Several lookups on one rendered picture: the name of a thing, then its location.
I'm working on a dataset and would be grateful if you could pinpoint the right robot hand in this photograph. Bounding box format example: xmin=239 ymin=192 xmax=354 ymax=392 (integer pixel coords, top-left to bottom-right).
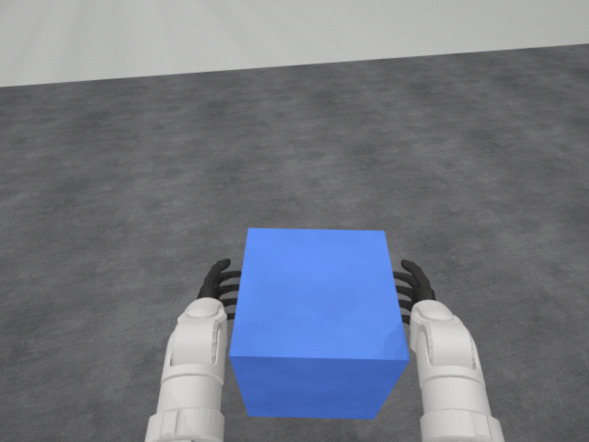
xmin=393 ymin=260 xmax=436 ymax=325

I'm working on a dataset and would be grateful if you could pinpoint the robot right forearm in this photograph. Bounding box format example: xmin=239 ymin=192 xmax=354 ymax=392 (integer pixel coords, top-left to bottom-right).
xmin=410 ymin=300 xmax=504 ymax=442

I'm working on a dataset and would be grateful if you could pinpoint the robot left forearm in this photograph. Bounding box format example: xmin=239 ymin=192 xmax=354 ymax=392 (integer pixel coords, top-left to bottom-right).
xmin=144 ymin=297 xmax=227 ymax=442

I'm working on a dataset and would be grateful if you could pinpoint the left robot hand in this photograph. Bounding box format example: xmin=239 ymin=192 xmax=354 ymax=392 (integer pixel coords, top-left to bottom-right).
xmin=197 ymin=259 xmax=242 ymax=320

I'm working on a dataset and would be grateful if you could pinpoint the carton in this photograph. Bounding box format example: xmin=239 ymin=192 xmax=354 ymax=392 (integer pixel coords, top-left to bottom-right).
xmin=229 ymin=228 xmax=410 ymax=419

